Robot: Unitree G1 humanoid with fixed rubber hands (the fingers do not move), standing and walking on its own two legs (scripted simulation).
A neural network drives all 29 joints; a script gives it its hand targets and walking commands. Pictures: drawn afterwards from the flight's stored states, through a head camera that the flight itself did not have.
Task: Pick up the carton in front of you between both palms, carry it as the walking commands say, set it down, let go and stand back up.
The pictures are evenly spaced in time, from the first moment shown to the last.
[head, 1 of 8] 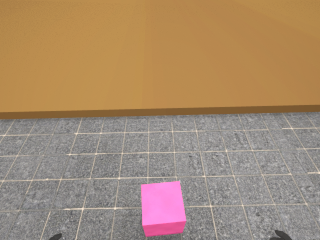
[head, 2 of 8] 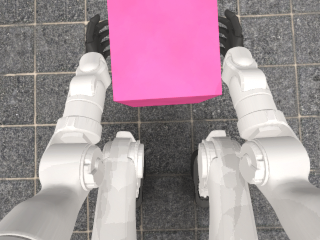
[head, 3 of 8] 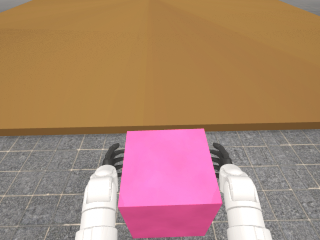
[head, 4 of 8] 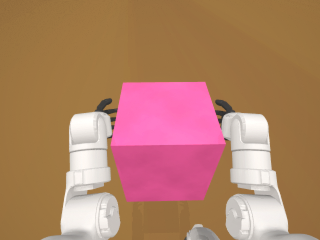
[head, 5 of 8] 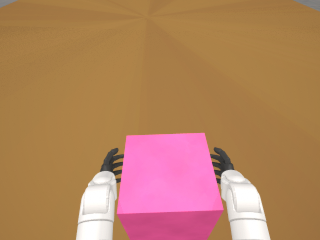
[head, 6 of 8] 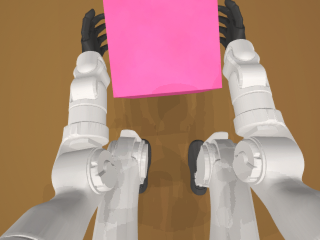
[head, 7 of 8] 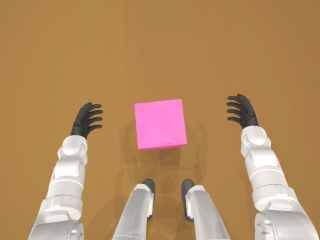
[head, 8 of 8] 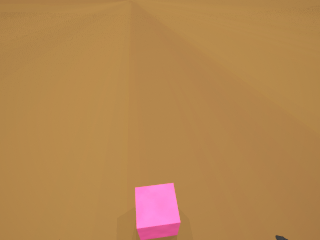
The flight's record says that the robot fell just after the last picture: no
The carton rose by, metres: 0.86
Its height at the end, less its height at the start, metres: +0.09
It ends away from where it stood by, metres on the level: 3.20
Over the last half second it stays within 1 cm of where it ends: yes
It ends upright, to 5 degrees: yes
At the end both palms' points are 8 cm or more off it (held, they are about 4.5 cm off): yes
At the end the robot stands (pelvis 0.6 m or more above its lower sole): yes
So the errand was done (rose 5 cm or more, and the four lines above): yes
